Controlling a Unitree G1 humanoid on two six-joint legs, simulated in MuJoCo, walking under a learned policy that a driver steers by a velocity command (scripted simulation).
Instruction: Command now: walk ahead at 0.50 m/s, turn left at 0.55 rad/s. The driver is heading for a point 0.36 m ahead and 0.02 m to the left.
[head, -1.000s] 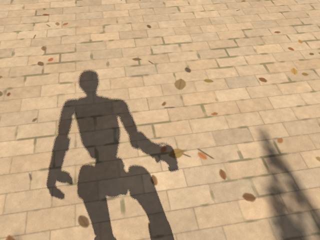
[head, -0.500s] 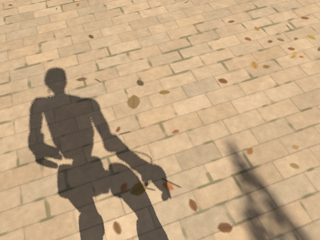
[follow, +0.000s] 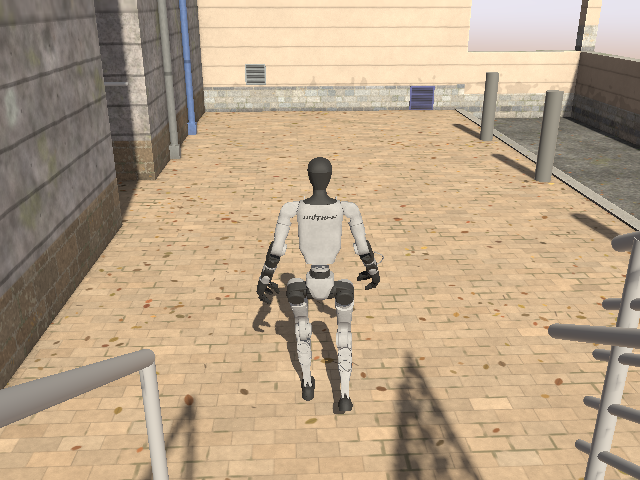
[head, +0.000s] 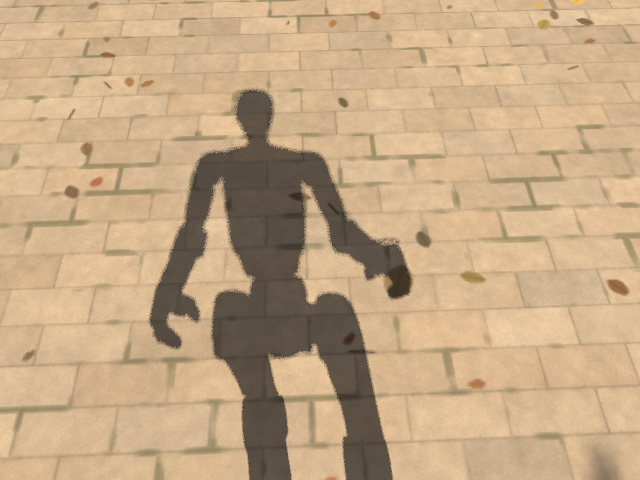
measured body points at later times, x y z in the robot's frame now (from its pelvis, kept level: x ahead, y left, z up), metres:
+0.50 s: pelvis +0.27 -0.05 +0.01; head +0.31 -0.05 +0.45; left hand +0.39 +0.24 -0.08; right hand +0.42 -0.30 -0.11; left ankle +0.14 +0.07 -0.64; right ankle +0.38 -0.13 -0.72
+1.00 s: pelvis +0.34 -0.02 +0.01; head +0.34 -0.01 +0.46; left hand +0.40 +0.25 -0.11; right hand +0.52 -0.24 -0.10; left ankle +0.29 +0.11 -0.72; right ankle +0.38 -0.13 -0.72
